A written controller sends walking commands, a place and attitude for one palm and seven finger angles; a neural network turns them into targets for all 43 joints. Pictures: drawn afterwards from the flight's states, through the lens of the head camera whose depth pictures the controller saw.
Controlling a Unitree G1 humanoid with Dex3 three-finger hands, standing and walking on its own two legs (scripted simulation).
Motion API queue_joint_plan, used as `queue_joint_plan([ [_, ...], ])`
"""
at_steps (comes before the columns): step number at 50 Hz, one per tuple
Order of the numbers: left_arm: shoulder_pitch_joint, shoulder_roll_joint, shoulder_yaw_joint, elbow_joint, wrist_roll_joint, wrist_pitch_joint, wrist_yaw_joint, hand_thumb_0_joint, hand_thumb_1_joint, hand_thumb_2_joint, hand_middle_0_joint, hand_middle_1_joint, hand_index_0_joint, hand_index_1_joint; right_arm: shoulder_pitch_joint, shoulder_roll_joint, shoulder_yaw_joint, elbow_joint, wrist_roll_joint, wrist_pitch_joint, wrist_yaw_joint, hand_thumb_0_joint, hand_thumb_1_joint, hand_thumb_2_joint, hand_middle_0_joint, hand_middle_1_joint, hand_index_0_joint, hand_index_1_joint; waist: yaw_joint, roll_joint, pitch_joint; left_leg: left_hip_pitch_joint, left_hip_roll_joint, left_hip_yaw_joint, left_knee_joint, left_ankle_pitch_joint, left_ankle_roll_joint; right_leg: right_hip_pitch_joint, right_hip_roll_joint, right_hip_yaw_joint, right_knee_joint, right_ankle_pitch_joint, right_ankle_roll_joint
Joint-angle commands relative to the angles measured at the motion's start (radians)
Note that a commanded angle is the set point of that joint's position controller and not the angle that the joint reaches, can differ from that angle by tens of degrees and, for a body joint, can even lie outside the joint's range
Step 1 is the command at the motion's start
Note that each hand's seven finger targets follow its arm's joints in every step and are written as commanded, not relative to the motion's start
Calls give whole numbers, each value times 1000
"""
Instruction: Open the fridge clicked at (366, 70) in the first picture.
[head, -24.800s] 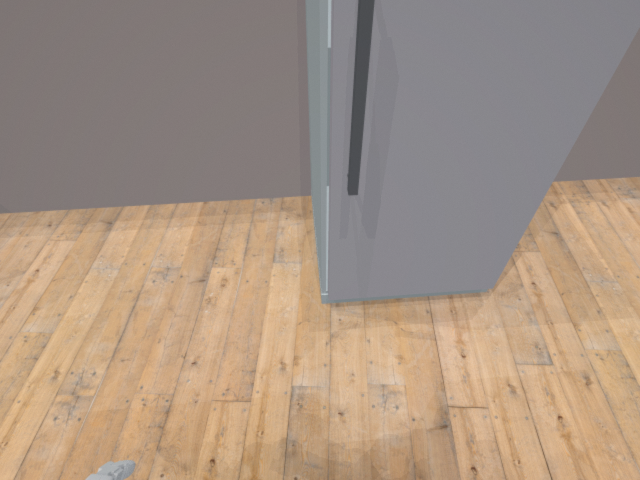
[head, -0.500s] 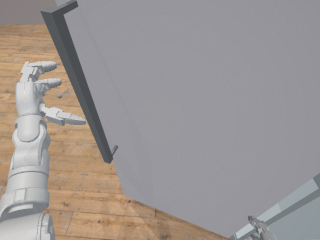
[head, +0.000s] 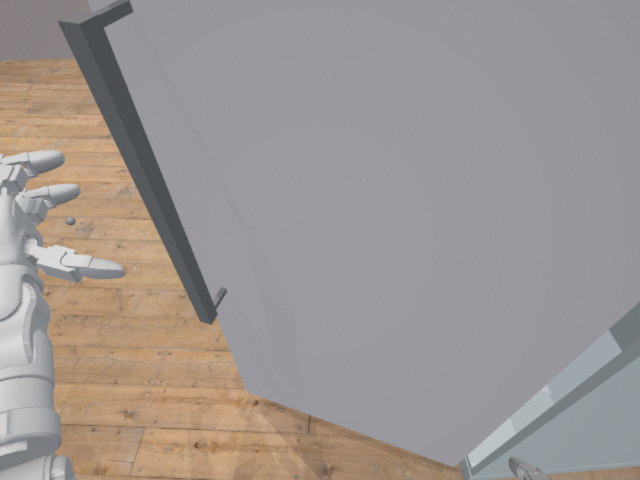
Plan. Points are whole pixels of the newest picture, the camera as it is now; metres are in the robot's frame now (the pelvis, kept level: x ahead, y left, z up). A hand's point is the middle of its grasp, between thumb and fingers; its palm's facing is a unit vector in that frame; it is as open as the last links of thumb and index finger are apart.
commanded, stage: slip the hand off the handle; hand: left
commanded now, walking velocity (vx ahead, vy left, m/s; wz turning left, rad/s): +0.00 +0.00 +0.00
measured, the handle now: (177, 210) +0.42 +0.22 +0.12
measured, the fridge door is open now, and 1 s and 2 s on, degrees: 67 67 67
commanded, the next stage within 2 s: draw the hand back to the body in 0.42 s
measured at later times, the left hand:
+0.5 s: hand (10, 278) +0.27 +0.33 +0.16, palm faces +0.44 -0.88 -0.14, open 14.7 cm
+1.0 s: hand out of the picture +0.22 +0.31 +0.16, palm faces +0.10 -0.99 -0.07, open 14.6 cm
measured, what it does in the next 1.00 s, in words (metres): stands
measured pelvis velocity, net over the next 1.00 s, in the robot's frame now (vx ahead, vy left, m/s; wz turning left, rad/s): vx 0.00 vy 0.01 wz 0.04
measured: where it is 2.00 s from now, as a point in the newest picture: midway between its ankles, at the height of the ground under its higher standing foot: outside the picture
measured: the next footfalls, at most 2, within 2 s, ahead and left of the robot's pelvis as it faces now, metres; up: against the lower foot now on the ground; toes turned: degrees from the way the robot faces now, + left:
none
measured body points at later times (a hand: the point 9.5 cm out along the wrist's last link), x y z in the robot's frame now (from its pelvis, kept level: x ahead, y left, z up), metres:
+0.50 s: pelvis +0.00 +0.01 +0.00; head -0.01 +0.00 +0.45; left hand +0.24 +0.38 +0.17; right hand +0.19 -0.22 -0.08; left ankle +0.00 +0.10 -0.73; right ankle +0.01 -0.11 -0.73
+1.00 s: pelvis +0.00 +0.01 +0.00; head -0.03 +0.00 +0.45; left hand +0.21 +0.37 +0.17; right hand +0.20 -0.22 -0.05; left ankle +0.00 +0.10 -0.73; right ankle +0.01 -0.11 -0.73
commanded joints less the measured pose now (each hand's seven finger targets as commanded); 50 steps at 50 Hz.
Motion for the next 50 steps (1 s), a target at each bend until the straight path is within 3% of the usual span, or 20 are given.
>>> queue_joint_plan([
  [1, -272, 344, 100, -343, -6, -88, 36, 0, -550, 200, -250, -1150, -250, -1150, -101, -121, -42, -157, -5, -67, -11, 0, -900, -900, 200, 300, 200, 300, 43, 32, -263, 96, -7, -47, -74, 238, 17, 130, -1, 35, -69, 198, -10],
  [6, -258, 331, 77, -326, -17, -63, 13, 0, -550, 200, -250, -1150, -250, -1150, -126, -120, -33, -147, 4, -82, -26, 0, -900, -900, 200, 300, 200, 300, 19, 58, -169, 77, -4, -54, -89, 119, 15, 67, -2, 39, -99, 72, -8],
  [12, -160, 286, 53, -401, -53, -33, -31, 0, -550, 200, -250, -1150, -250, -1150, -143, -113, -28, -163, 9, -111, -35, 0, -900, -900, 200, 300, 200, 300, 35, 60, -203, 115, -5, -71, -84, 165, 7, 84, -3, 24, -89, 117, -12],
  [15, -90, 287, 79, -410, -73, -18, -38, 0, -550, 200, -250, -1150, -250, -1150, -150, -118, -27, -163, 6, -119, -38, 0, -900, -900, 200, 300, 200, 300, 47, 10, -179, 101, -2, -71, -83, 170, 8, 92, -6, 22, -94, 127, -11],
  [19, -66, 274, 76, -469, -79, 0, -36, 0, -550, 200, -250, -1150, -250, -1150, -168, -108, -20, -171, 10, -137, -39, 0, -900, -900, 200, 300, 200, 300, 47, 23, -148, 108, -3, -85, -95, 149, 1, 66, -1, 11, -90, 98, -10],
  [24, -74, 245, 40, -599, -63, 0, -18, 0, -550, 200, -250, -1150, -250, -1150, -181, -99, -12, -174, 1, -160, -38, 0, -900, -900, 200, 300, 200, 300, 46, 90, -173, 152, -3, -93, -92, 189, -8, 66, -1, 6, -76, 122, -13],
  [27, -76, 232, 27, -598, -64, 6, -12, 0, -550, 200, -250, -1150, -250, -1150, -176, -99, -10, -161, 1, -169, -42, 0, -900, -900, 200, 300, 200, 300, 36, 74, -157, 151, -2, -98, -90, 191, -10, 60, -1, 4, -78, 123, -13],
  [28, -33, 212, -13, -490, -116, 58, -111, 0, -550, 200, -250, -1150, -250, -1150, -166, -113, -1, -151, 21, -174, -51, 0, -900, -900, 200, 300, 200, 300, 5, 76, -169, 179, 10, -102, -110, 154, -11, 100, -7, 11, -94, 118, -15],
  [29, -57, 258, 20, -508, -140, 82, -163, 0, -550, 200, -250, -1150, -250, -1150, -177, -114, 4, -161, 31, -177, -62, 0, -900, -900, 200, 300, 200, 300, 24, 70, -144, 163, 7, -113, -121, 133, -6, 113, -8, 10, -103, 110, -16],
  [30, -50, 288, 46, -504, -147, 100, -192, 0, -550, 200, -250, -1150, -250, -1150, -181, -117, 4, -161, 28, -173, -70, 0, -900, -900, 200, 300, 200, 300, 30, 54, -163, 163, 6, -102, -113, 152, 2, 140, -11, 16, -108, 132, -17],
  [33, -61, 313, 49, -524, -178, 160, -288, 0, -550, 200, -250, -1150, -250, -1150, -203, -111, 18, -186, 38, -186, -79, 0, -900, -900, 200, 300, 200, 300, 35, 70, -159, 182, 3, -110, -121, 181, 7, 162, -13, 10, -115, 162, -16],
  [35, 24, 382, 122, -533, -197, 191, -344, 0, -550, 200, -250, -1150, -250, -1150, -203, -118, 17, -198, 36, -196, -68, 0, -900, -900, 200, 300, 200, 300, 60, 59, -200, 203, 3, -109, -110, 267, 13, 219, -15, 7, -110, 243, -17],
  [37, 69, 388, 137, -565, -220, 212, -401, 0, -550, 200, -250, -1150, -250, -1150, -207, -108, 25, -218, 39, -211, -50, 0, -900, -900, 200, 300, 200, 300, 65, 53, -206, 223, -2, -113, -105, 333, 13, 234, -16, -2, -101, 313, -16],
  [39, 136, 387, 163, -558, -254, 219, -452, 0, -550, 200, -250, -1150, -250, -1150, -205, -108, 27, -227, 38, -221, -30, 0, -900, -900, 200, 300, 200, 300, 67, 39, -168, 221, -4, -120, -102, 350, 13, 220, -11, -6, -101, 334, -13],
  [40, 190, 398, 194, -551, -266, 225, -462, 0, -550, 200, -250, -1150, -250, -1150, -205, -111, 24, -230, 37, -222, -20, 0, -900, -900, 200, 300, 200, 300, 78, 35, -159, 210, -4, -112, -91, 365, 15, 226, -13, 2, -103, 361, -10],
  [42, 228, 363, 190, -549, -285, 237, -462, 0, -550, 200, -250, -1150, -250, -1150, -201, -109, 23, -236, 38, -229, -8, 0, -900, -900, 200, 300, 200, 300, 74, 16, -108, 182, -2, -113, -95, 323, 10, 186, -8, -5, -105, 323, -6],
  [46, 238, 291, 122, -586, -286, 269, -435, 0, -550, 200, -250, -1150, -250, -1150, -200, -114, 15, -243, 45, -238, 2, 0, -900, -900, 200, 300, 200, 300, 57, 53, -40, 170, 5, -109, -102, 210, 7, 115, -8, 4, -130, 192, -4],
  [50, 141, 279, 59, -736, -257, 257, -406, 0, -441, 252, -246, -1086, -246, -1086, -203, -114, 13, -243, 44, -258, -10, 0, -900, -900, 200, 300, 200, 300, 36, 83, -72, 206, 8, -117, -109, 163, 15, 111, -7, 6, -141, 118, -3],
])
